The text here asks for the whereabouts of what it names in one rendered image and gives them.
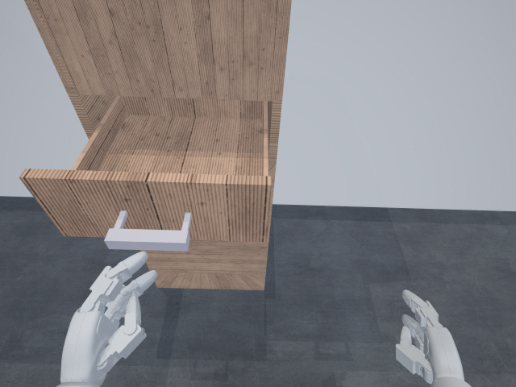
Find handle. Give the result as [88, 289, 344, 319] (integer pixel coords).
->
[104, 210, 192, 252]

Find robot right hand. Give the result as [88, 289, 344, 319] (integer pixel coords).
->
[396, 289, 464, 385]

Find robot left hand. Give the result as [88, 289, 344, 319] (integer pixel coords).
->
[60, 252, 157, 386]

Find drawer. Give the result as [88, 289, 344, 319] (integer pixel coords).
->
[19, 96, 272, 242]

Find cabinet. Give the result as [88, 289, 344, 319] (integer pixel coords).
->
[24, 0, 292, 290]

